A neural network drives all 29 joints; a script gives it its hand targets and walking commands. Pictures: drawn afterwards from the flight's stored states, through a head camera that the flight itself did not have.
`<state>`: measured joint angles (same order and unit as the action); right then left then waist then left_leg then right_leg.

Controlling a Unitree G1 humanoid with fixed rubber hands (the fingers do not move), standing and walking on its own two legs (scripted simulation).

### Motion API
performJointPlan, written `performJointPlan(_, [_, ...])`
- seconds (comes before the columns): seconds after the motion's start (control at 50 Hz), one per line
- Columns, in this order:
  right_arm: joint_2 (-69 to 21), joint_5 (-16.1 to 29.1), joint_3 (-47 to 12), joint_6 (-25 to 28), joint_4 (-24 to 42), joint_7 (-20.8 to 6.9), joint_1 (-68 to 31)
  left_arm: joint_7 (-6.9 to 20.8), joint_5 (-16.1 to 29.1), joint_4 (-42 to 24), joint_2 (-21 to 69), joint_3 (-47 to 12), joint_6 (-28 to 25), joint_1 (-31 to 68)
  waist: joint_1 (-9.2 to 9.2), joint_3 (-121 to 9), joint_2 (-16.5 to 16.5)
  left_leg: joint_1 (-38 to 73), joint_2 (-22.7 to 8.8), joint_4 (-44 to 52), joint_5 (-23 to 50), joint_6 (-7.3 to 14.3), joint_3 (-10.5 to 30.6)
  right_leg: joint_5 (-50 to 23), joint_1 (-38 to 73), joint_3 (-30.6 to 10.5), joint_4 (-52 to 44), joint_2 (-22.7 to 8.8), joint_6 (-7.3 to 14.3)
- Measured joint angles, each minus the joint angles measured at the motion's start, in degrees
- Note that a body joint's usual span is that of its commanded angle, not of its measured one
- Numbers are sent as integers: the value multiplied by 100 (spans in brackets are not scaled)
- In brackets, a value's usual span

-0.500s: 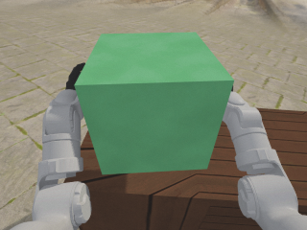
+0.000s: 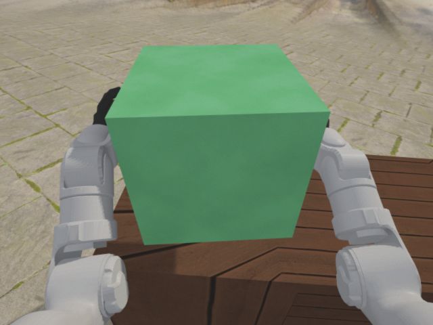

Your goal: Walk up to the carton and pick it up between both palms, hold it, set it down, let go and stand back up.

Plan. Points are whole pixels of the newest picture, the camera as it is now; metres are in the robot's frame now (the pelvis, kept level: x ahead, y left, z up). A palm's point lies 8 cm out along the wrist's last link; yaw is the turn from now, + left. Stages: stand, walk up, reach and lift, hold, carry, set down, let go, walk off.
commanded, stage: hold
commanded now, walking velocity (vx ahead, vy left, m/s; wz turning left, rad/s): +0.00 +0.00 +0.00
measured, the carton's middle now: (214, 138) +0.40 -0.01 +0.20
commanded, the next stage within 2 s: none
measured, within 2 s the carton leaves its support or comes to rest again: neither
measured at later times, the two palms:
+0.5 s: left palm (106, 134) +0.36 +0.18 +0.23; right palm (314, 135) +0.36 -0.19 +0.23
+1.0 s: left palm (105, 130) +0.36 +0.18 +0.24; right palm (315, 133) +0.36 -0.19 +0.23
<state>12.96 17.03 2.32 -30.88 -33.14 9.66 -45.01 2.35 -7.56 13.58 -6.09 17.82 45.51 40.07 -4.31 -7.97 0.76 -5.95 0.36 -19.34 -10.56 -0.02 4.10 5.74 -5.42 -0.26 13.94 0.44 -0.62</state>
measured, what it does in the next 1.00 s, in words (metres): stands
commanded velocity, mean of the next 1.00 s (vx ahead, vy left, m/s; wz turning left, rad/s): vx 0.00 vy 0.00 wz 0.00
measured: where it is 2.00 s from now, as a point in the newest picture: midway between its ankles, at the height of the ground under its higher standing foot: outside the picture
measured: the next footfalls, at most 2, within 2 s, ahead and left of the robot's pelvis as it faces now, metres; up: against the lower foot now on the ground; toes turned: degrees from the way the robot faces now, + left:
none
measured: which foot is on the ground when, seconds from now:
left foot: down 0.00-1.00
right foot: down 0.00-1.00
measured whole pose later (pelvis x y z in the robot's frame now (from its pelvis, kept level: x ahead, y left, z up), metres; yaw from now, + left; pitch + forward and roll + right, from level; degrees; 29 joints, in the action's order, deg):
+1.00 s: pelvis +0.00 +0.00 +0.00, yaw +0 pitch -3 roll -1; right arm 13.1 17.0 2.2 -31.0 -33.4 9.7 -45.3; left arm 2.2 -7.3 14.5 -6.4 17.8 45.2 40.8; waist -4.4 -8.1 0.7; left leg -6.4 0.4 -19.3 -10.3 0.0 4.1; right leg 5.6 -5.6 -0.7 13.8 0.6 -0.6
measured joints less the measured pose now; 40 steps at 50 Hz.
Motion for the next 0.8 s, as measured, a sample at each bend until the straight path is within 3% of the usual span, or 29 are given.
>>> performJointPlan(0.4, [23,78,-52,-16,186,19,93,-3,-7,-262,27,-16,62,-118,-37,69,15,21,-1,-20,-21,4,-1,4,52,-23,-30,10,-8])
performJointPlan(0.8, [-9,3,32,-26,8,-13,15,-13,-1,-6,4,-10,10,-1,-29,-16,6,-49,13,-7,23,9,-4,-8,-33,-45,4,4,-9])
